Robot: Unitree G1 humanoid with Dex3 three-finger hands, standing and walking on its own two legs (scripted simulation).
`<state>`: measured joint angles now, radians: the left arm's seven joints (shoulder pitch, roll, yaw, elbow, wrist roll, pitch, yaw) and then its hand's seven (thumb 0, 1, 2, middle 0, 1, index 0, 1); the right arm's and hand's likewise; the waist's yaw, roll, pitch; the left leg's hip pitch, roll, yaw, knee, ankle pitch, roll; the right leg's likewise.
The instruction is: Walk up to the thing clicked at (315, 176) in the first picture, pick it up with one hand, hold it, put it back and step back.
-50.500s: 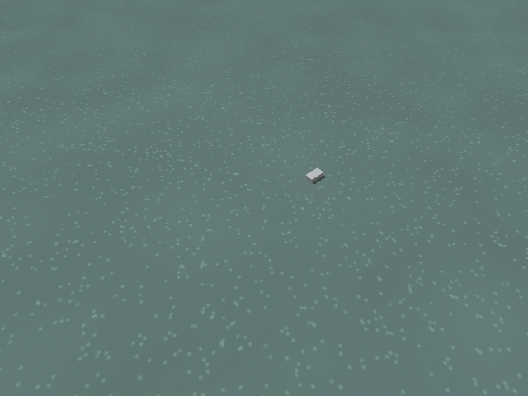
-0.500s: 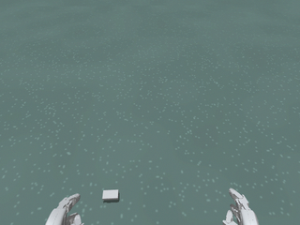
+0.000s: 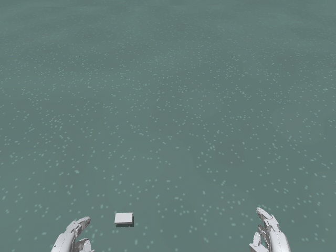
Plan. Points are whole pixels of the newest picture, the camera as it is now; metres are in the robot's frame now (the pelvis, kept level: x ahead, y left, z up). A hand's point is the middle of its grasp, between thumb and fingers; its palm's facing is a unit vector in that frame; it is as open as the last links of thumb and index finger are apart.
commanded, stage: home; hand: left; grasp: from above
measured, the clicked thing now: (124, 218) +0.45 +0.23 -0.70
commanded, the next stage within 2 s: stand in 0.84 s
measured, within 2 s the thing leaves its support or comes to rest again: neither
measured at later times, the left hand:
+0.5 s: hand out of the picture +0.17 +0.17 -0.05, palm faces +0.03 -0.98 -0.20, open 7.4 cm
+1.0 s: hand out of the picture +0.17 +0.19 -0.06, palm faces +0.00 -0.96 -0.27, open 7.4 cm
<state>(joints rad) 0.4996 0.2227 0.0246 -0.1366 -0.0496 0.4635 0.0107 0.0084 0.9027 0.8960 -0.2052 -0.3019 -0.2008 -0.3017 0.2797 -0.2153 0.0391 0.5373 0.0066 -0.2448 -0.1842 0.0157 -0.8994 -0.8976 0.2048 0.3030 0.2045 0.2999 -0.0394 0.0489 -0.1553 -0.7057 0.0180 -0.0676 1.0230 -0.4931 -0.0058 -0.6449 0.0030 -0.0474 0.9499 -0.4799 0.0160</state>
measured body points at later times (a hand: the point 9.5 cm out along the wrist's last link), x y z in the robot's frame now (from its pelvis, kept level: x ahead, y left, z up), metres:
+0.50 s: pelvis +0.00 +0.00 +0.00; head +0.03 +0.00 +0.45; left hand +0.16 +0.22 -0.03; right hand +0.17 -0.25 -0.06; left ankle +0.01 +0.12 -0.68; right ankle +0.00 -0.13 -0.68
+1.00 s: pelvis +0.00 +0.00 +0.01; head +0.02 +0.01 +0.45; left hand +0.16 +0.24 -0.04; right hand +0.16 -0.25 -0.08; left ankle +0.01 +0.12 -0.68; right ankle +0.00 -0.13 -0.68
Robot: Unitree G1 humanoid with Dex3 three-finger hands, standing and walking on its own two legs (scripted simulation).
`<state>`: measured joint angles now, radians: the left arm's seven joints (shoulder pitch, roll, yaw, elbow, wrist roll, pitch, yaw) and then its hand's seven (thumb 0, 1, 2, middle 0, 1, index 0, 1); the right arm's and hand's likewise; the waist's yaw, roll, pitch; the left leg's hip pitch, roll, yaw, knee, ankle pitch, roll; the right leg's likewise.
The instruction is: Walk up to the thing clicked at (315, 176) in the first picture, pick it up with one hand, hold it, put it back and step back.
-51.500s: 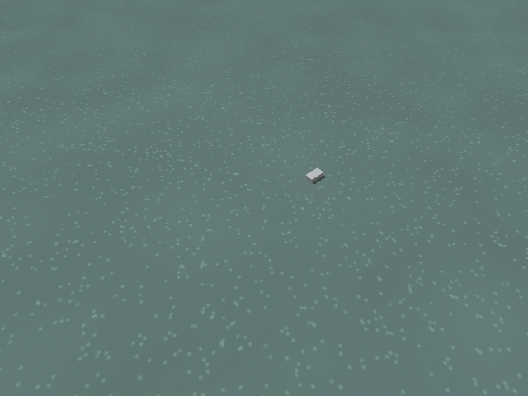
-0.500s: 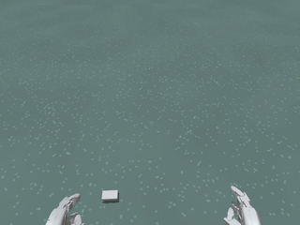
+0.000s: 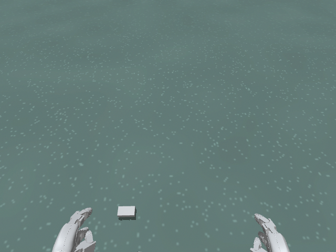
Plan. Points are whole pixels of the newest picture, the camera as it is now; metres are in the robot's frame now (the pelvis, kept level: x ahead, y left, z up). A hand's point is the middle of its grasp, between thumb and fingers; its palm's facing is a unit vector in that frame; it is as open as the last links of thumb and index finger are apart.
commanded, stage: stand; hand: left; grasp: from above
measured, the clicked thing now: (126, 211) +0.45 +0.24 -0.70
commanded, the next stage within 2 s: none
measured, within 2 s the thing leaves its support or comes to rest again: neither
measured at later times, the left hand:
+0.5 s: hand out of the picture +0.05 +0.23 -0.11, palm faces +0.02 -0.95 -0.32, open 7.4 cm
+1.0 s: hand out of the picture +0.05 +0.23 -0.10, palm faces +0.01 -0.94 -0.34, open 7.4 cm
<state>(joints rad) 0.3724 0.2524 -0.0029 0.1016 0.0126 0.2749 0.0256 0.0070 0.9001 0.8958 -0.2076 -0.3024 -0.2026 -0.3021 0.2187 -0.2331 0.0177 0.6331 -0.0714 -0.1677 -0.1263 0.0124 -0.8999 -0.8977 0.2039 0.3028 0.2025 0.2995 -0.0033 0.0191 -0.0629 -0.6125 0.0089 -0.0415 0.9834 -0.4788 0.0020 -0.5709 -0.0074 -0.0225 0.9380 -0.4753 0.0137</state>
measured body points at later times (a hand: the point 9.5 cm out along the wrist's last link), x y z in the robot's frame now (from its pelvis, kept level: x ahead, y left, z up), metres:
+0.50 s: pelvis +0.00 +0.01 +0.05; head +0.00 +0.00 +0.50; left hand +0.05 +0.28 -0.09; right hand +0.08 -0.27 -0.09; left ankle +0.01 +0.12 -0.68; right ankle +0.00 -0.13 -0.68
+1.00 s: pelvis +0.00 -0.01 +0.06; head +0.00 -0.01 +0.51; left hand +0.05 +0.28 -0.08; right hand +0.06 -0.29 -0.08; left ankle +0.01 +0.12 -0.68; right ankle +0.00 -0.13 -0.68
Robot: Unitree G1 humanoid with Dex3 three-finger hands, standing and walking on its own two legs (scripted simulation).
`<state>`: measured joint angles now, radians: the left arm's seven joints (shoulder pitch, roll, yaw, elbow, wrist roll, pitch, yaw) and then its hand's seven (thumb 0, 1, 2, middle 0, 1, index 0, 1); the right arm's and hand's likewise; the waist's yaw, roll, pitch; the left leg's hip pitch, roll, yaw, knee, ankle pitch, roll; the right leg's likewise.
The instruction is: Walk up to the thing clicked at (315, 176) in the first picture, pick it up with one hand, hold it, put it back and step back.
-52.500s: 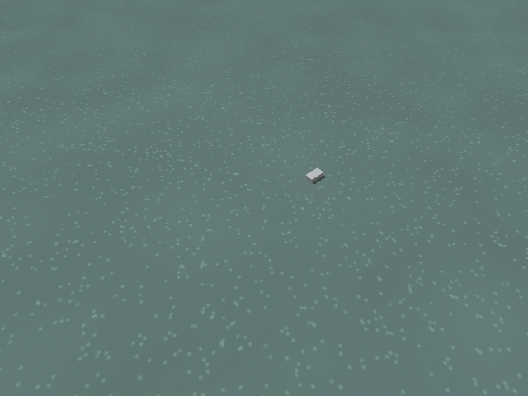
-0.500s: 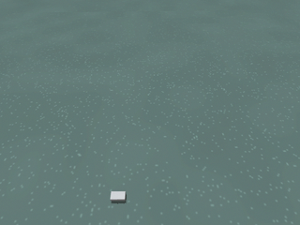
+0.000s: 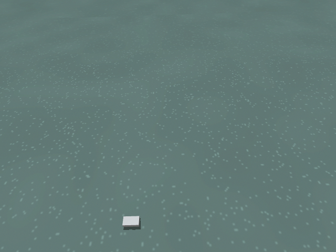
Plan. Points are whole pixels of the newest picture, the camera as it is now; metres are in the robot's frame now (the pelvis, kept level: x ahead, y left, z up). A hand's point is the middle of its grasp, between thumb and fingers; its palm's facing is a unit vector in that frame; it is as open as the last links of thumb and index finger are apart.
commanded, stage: stand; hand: left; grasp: from above
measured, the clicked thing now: (131, 221) +0.46 +0.24 -0.77
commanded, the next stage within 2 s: step back in 1.46 s
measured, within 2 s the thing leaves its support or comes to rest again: neither
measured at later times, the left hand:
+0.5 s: hand out of the picture +0.09 +0.23 -0.16, palm faces +0.00 -0.95 -0.33, open 7.4 cm
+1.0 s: hand out of the picture +0.10 +0.24 -0.16, palm faces -0.02 -0.94 -0.33, open 7.4 cm
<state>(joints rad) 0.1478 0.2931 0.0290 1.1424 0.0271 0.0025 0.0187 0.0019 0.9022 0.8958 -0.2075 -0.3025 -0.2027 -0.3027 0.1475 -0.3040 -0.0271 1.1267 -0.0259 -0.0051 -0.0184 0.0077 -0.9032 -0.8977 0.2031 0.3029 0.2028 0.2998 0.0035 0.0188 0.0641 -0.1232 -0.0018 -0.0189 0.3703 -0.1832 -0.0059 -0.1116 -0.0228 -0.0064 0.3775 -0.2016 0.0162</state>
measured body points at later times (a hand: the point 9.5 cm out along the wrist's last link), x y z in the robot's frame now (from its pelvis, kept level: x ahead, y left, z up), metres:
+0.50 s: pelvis +0.01 -0.01 +0.00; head +0.02 -0.01 +0.45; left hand +0.09 +0.28 -0.13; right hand +0.08 -0.30 -0.14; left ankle +0.02 +0.12 -0.75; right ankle +0.01 -0.13 -0.75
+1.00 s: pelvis +0.02 -0.01 +0.00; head +0.03 -0.01 +0.45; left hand +0.10 +0.29 -0.13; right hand +0.08 -0.30 -0.14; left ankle +0.02 +0.12 -0.75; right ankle +0.01 -0.13 -0.75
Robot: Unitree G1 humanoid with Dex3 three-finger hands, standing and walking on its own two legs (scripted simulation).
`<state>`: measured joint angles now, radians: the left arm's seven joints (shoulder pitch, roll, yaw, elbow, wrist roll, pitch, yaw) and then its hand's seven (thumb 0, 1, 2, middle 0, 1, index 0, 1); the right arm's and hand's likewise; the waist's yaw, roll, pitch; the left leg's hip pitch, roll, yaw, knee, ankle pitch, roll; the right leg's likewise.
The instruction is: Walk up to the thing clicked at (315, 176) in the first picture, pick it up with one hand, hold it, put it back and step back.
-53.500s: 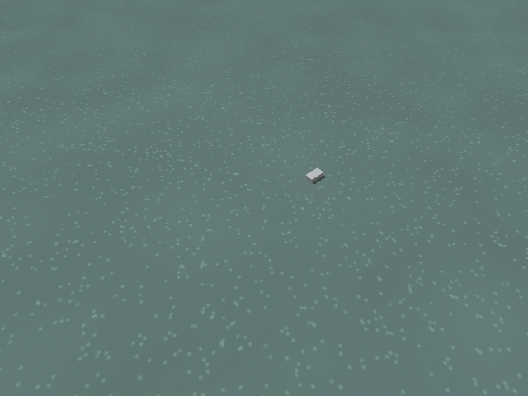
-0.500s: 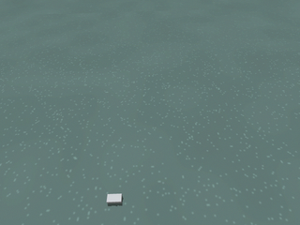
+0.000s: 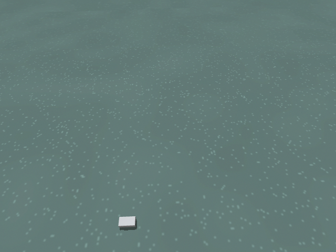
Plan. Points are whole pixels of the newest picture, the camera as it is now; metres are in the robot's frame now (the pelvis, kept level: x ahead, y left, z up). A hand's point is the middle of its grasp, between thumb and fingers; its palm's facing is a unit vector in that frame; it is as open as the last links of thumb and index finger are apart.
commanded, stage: stand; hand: left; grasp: from above
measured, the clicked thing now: (127, 221) +0.43 +0.25 -0.77
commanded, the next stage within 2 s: step back in 0.46 s
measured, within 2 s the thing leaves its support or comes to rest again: neither
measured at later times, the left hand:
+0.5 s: hand out of the picture +0.08 +0.25 -0.16, palm faces -0.01 -0.94 -0.33, open 7.4 cm
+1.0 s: hand out of the picture +0.02 +0.30 -0.18, palm faces -0.09 -0.92 -0.38, open 7.4 cm
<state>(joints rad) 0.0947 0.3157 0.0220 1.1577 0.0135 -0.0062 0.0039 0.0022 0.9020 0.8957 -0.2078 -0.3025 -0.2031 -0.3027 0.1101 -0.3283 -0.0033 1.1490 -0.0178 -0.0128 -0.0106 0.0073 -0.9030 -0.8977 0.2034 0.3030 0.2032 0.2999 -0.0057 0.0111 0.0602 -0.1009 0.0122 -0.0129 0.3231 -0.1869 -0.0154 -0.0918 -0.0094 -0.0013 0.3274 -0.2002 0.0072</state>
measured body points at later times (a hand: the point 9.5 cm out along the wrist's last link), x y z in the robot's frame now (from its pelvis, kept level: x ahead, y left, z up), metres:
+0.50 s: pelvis +0.00 +0.00 +0.00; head +0.02 -0.01 +0.45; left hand +0.08 +0.29 -0.13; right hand +0.07 -0.30 -0.14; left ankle -0.01 +0.13 -0.75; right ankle -0.01 -0.12 -0.75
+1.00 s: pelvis -0.10 +0.03 -0.02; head -0.04 +0.05 +0.42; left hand +0.02 +0.34 -0.15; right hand -0.03 -0.29 -0.13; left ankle -0.01 +0.13 -0.75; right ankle -0.16 -0.11 -0.67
